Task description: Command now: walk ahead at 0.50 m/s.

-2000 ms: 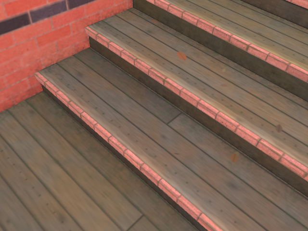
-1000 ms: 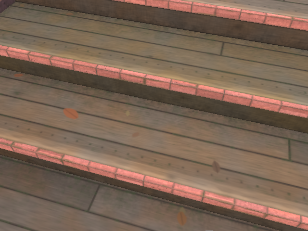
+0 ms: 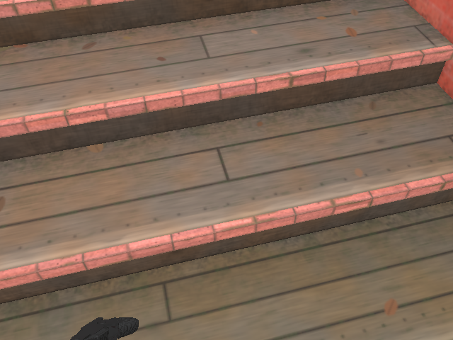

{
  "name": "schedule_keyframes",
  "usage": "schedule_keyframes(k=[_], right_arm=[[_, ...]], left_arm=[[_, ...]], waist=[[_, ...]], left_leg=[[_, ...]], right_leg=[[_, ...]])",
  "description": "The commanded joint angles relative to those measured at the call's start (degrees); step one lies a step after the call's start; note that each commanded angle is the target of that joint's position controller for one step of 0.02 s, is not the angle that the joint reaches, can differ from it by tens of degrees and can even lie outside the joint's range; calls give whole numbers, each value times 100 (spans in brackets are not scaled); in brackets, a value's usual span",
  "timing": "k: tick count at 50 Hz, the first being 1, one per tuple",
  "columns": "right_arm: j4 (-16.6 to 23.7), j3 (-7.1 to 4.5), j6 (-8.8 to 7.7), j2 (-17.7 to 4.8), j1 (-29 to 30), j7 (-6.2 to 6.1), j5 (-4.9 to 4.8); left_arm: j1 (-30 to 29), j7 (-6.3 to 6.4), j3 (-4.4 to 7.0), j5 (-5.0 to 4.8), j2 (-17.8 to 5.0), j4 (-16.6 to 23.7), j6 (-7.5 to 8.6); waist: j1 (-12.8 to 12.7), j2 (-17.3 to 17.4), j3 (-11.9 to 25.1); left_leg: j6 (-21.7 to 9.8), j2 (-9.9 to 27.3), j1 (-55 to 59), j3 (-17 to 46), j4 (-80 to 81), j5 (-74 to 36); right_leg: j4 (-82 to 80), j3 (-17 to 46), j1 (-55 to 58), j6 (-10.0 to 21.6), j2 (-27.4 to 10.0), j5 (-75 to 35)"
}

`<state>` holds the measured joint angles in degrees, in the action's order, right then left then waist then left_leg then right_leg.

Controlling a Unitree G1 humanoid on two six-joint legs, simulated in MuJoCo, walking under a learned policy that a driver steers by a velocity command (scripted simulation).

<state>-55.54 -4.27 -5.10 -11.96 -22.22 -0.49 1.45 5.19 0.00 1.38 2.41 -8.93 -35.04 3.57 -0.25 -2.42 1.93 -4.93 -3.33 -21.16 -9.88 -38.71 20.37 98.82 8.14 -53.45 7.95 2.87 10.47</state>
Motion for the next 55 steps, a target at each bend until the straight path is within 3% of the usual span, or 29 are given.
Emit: schedule_keyframes(k=[1,5,9,11,12,14,15,16,17,18,19,20,22,23,26,28,30,32,37,41,43,44,45,46,47,48,49,52,55], right_arm=[[365,163,-294,16,395,54,-130],[94,-46,-344,-399,-1047,-134,-8],[154,-100,-242,-371,-2084,-320,189],[-33,-68,-179,-190,-2510,-361,220],[-112,-71,-114,-125,-2523,-420,154],[213,-24,67,-50,-1448,-286,-136],[373,4,-27,-389,-1077,-87,-172],[530,-180,-163,-1111,-768,95,-258],[692,-384,-329,-1725,-378,225,-376],[1073,-272,-419,-1031,-299,330,-578],[1252,-310,-421,-697,-375,383,-327],[1275,-272,-283,-171,-827,328,-190],[1421,-177,-5,329,-456,181,63],[1575,-89,52,424,-208,136,183],[1868,150,272,711,76,7,133],[1919,146,350,347,487,-6,25],[1939,-11,417,-90,889,-5,89],[1867,6,492,160,1195,9,108],[2430,162,569,289,2505,-157,70],[3248,416,553,455,3880,-117,105],[3209,573,584,573,3252,130,-29],[2902,465,646,361,2827,186,-78],[2703,329,649,149,1810,180,-126],[2382,195,603,-167,581,175,-118],[2326,-25,514,-622,21,184,-72],[2328,-264,499,-1402,600,126,-111],[2562,-373,609,-1512,978,-4,-100],[2154,-80,512,-435,1419,-103,-23],[1777,114,241,-91,1345,-129,68]], left_arm=[[335,-85,-32,53,-264,218,-15],[-652,-143,-96,116,203,361,65],[-2690,-55,-168,12,187,1273,124],[-3828,-90,-361,-3,335,1863,260],[-3969,-134,-457,-21,485,2122,251],[-2901,-337,-575,-145,765,1927,98],[-1554,-216,-380,-270,516,1486,26],[496,-49,-39,-324,-86,884,-37],[1699,102,268,-166,-683,706,-102],[2067,107,514,78,-1583,534,33],[1605,120,539,-46,-1685,466,-108],[746,14,446,-100,-1303,460,-111],[-25,30,166,-209,-165,-5,-38],[-17,40,113,-102,21,-261,64],[419,-75,129,14,26,-1044,303],[520,-99,150,-32,-103,-1246,363],[701,-50,175,-49,-359,-1272,507],[1482,-12,215,0,-511,-1560,556],[2396,10,191,167,-640,-1775,491],[2871,200,119,59,-567,-2097,329],[2167,326,126,-119,-853,-1908,202],[2265,341,145,-247,-900,-1740,170],[2220,333,268,-319,-1556,-1652,203],[1801,238,397,-452,-1982,-1465,211],[1864,147,463,-556,-2062,-1289,293],[1746,-52,295,-546,-1247,-675,335],[1657,-193,345,-266,-1258,-475,352],[1470,79,200,-67,-422,-234,79],[1547,391,85,21,-195,-109,-200]], waist=[[-462,246,-421],[274,562,108],[983,593,-709],[1330,705,-904],[1241,765,-820],[574,504,-314],[72,968,544],[-863,1248,1625],[-1661,1554,2462],[-1559,-671,3089],[-1132,-1869,3342],[-339,-1377,2655],[248,-563,667],[383,-505,221],[777,-364,-155],[693,-35,-375],[498,21,-309],[144,-146,12],[-24,75,-626],[-162,-154,-1103],[255,-108,-711],[98,116,-234],[580,-717,445],[1047,-1056,1193],[1352,-1109,1687],[894,1185,1965],[625,903,2712],[-31,-479,964],[-331,-100,338]], left_leg=[[-783,1011,-572,1435,2546,-2245],[-1088,1364,2238,2202,2355,-3204],[-1437,2202,4500,3354,2494,-1848],[-1066,1921,4365,3080,2777,-2232],[-841,1842,3906,2868,3030,-2509],[-679,1475,972,1957,4190,-3212],[-644,1375,357,1585,3475,-6836],[-442,1294,451,1462,1877,-8950],[-53,1252,518,1620,46,-8664],[295,352,-577,1600,-2377,-4007],[318,-384,-917,1980,-4759,-796],[272,-20,-1448,2302,-5903,-921],[218,483,-2105,1492,-6054,-1539],[128,495,-2299,1560,-6108,-1521],[-164,510,-3078,1737,-6754,-1055],[-92,506,-3045,1807,-5366,-1453],[71,341,-2982,1397,-5169,-1938],[-49,55,-4152,1096,-6704,-1347],[-388,95,-6372,1234,-7818,290],[-243,452,-6225,259,-6129,1074],[-418,647,-3747,-242,-3658,567],[-426,49,-1941,-826,-3068,160],[-477,-349,-997,-886,-3076,327],[-692,-487,-94,-469,-2404,122],[-995,-417,1053,834,-1282,-225],[-1993,1320,2370,4116,36,-2090],[-2003,1547,2247,5892,926,-3019],[-1363,1489,184,4673,935,-1496],[-1064,1433,-932,3461,1120,-2132]], right_leg=[[-1600,-828,440,-315,-583,-893],[-1015,-1037,-1165,-358,-800,0],[1568,-527,-5105,-427,-960,2746],[589,-797,-5183,-376,-1012,3597],[-12,-661,-4460,-283,-1058,3534],[-2831,-1370,411,-115,-885,1434],[-2664,-1780,2823,-10,-232,1282],[-3012,-1732,4698,60,99,563],[-3597,-693,5539,152,-372,883],[-5205,2046,6314,413,-2191,787],[-7061,4211,5750,365,-2713,-100],[-7252,4084,4916,357,-2869,652],[-6891,2477,3218,218,-2373,2197],[-6977,1665,2658,106,-2176,1908],[-7550,795,2456,-105,-2215,1223],[-8208,-372,2557,-349,-1906,847],[-8320,-923,3055,-236,-2070,-1219],[-8052,-1060,4487,51,-2068,-1514],[-8487,-1203,5856,-49,-2167,-237],[-9148,-2034,5847,-326,-1859,-1577],[-9376,-2804,5040,-224,-1530,-3528],[-8946,-2658,4615,-57,-1619,-5984],[-7794,-2517,5034,-48,-1948,-8967],[-6300,-2417,5407,-157,-2029,-9630],[-4387,-2304,4825,-455,-1740,-8057],[-1205,-2158,2200,-1053,-229,-120],[132,-564,1984,-921,150,919],[282,-339,1517,-742,-390,342],[469,-175,1432,-621,-402,440]])
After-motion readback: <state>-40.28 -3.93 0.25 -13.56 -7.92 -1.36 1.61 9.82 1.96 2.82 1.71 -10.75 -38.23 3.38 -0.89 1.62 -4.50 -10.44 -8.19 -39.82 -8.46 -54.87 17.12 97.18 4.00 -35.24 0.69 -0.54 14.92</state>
